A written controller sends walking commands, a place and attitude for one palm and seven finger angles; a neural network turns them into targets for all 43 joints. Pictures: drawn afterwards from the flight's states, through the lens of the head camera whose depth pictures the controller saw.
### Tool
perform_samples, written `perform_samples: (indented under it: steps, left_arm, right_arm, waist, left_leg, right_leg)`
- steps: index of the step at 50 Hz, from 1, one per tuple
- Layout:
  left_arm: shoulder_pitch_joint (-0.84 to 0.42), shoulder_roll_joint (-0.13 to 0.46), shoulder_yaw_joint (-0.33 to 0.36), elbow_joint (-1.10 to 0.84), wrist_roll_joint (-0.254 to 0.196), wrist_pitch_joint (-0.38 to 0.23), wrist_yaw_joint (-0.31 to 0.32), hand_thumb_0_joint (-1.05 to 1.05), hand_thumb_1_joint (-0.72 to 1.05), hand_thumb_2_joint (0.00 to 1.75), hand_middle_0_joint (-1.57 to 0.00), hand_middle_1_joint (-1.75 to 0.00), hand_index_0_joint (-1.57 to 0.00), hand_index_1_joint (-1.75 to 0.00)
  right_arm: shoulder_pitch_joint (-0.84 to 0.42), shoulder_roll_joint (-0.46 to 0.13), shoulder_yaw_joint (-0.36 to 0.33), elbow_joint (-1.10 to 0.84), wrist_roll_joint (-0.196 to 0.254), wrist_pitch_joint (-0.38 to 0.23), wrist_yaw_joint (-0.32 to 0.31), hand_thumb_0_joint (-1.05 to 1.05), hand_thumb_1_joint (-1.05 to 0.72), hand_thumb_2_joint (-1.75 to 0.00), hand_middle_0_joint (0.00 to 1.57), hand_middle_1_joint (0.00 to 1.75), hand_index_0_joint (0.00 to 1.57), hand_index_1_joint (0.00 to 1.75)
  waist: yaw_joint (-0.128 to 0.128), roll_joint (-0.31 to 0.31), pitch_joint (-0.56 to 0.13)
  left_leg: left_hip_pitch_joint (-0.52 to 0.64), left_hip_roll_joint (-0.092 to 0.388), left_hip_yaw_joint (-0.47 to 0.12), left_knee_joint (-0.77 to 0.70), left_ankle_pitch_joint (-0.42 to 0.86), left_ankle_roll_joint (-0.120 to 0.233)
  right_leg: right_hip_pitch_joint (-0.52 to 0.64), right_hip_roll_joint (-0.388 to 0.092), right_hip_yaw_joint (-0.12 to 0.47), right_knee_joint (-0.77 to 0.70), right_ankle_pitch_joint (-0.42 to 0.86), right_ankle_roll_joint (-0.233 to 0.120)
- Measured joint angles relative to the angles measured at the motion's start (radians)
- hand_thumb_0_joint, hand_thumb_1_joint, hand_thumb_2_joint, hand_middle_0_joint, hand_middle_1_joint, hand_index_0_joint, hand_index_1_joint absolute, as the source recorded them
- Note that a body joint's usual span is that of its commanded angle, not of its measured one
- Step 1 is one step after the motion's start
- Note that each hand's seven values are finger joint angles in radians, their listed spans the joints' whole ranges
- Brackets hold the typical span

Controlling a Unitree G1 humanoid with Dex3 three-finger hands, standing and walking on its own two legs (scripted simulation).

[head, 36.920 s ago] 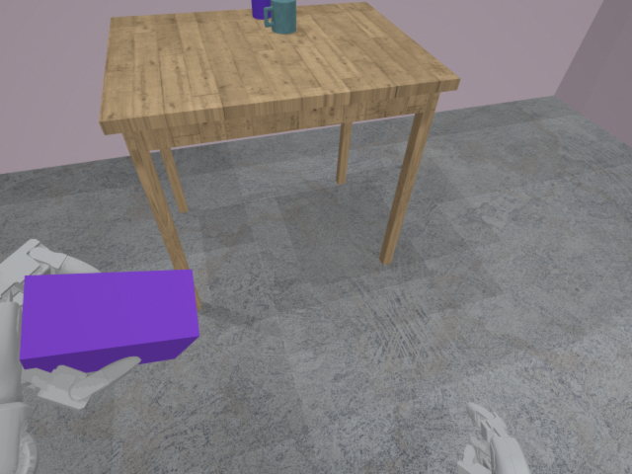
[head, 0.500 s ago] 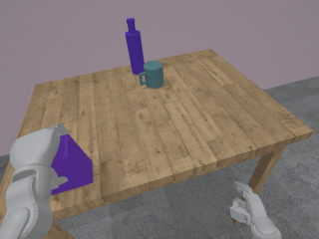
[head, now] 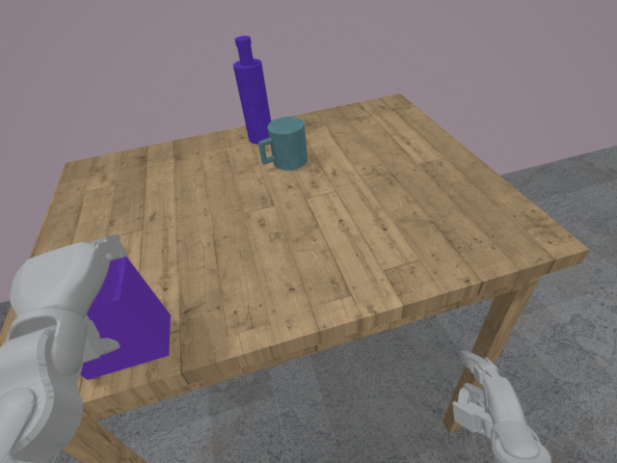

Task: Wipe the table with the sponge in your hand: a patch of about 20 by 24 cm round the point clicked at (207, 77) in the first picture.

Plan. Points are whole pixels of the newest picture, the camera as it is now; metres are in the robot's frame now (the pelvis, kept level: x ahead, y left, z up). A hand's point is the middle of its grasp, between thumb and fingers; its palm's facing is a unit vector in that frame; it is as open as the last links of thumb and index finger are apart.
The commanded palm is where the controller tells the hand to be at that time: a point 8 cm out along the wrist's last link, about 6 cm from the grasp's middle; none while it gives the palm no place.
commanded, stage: lift the sponge slowly off the table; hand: left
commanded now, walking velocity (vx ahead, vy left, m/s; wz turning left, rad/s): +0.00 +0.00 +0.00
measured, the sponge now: (115, 329) +0.22 +0.30 +0.08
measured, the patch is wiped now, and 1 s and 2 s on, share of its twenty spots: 1.00 1.00 1.00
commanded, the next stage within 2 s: bring the sponge back beside the body in 1.32 s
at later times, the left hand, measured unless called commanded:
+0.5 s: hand (77, 278) +0.23 +0.31 +0.18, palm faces +0.14 -0.08 -0.99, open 10.4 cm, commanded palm +0.19 +0.30 +0.25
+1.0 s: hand (61, 250) +0.24 +0.31 +0.21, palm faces +0.24 -0.11 -0.97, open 10.4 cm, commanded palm +0.19 +0.31 +0.29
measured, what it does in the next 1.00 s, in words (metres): stands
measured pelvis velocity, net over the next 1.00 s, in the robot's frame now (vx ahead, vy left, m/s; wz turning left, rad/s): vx -0.02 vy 0.02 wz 0.00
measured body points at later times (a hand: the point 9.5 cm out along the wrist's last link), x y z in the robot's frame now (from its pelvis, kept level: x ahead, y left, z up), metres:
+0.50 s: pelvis -0.02 +0.01 +0.00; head -0.04 -0.04 +0.45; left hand +0.22 +0.31 +0.23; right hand +0.25 -0.18 -0.07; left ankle +0.01 +0.13 -0.74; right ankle +0.00 -0.09 -0.74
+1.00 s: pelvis -0.02 +0.02 +0.00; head -0.04 -0.03 +0.45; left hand +0.22 +0.31 +0.26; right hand +0.26 -0.17 -0.06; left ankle +0.01 +0.13 -0.74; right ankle +0.00 -0.09 -0.74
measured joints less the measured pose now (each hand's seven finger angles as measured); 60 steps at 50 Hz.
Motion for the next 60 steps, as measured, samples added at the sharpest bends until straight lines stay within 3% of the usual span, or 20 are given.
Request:
perform_samples:
  steps: [13,32,51,60]
  left_arm:
    - [-0.093,0.025,0.016,0.058,-0.016,-0.020,-0.016,-0.01,-0.51,1.05,-0.67,-1.30,-0.70,-1.30]
    - [-0.214,0.018,-0.023,0.048,-0.019,0.015,-0.045,-0.01,-0.52,1.05,-0.67,-1.30,-0.71,-1.29]
    - [-0.221,0.054,0.017,-0.033,-0.063,0.090,-0.073,-0.01,-0.52,1.05,-0.68,-1.30,-0.71,-1.29]
    - [-0.258,0.064,0.007,-0.056,-0.075,0.094,-0.079,-0.01,-0.52,1.05,-0.68,-1.30,-0.71,-1.29]
  right_arm:
    - [-0.007,0.002,0.001,0.016,0.004,-0.015,-0.010,0.02,-0.90,-0.90,0.20,0.30,0.20,0.30]
    - [-0.029,0.016,0.017,0.010,0.015,-0.019,-0.010,0.02,-0.90,-0.90,0.20,0.30,0.20,0.30]
    - [-0.036,-0.002,0.023,-0.012,0.026,0.010,-0.008,0.02,-0.90,-0.90,0.20,0.30,0.20,0.30]
    - [-0.045,0.005,0.027,-0.016,0.028,0.010,-0.013,0.02,-0.90,-0.90,0.20,0.30,0.20,0.30]
  waist:
    - [-0.004,0.008,0.002]
    - [0.012,0.007,0.006]
    - [0.018,0.007,-0.004]
    - [0.023,0.010,0.000]
  left_leg:
    - [0.001,-0.004,0.001,-0.017,0.023,0.002]
    - [-0.001,-0.024,0.007,-0.043,0.054,0.017]
    - [-0.006,-0.025,0.010,-0.039,0.046,0.021]
    - [-0.005,-0.026,0.007,-0.043,0.050,0.019]
  right_leg:
    - [-0.001,-0.004,0.001,-0.013,0.021,0.003]
    - [-0.007,-0.024,0.007,-0.028,0.045,0.019]
    - [-0.010,-0.025,0.011,-0.030,0.041,0.023]
    - [-0.011,-0.026,0.008,-0.028,0.041,0.021]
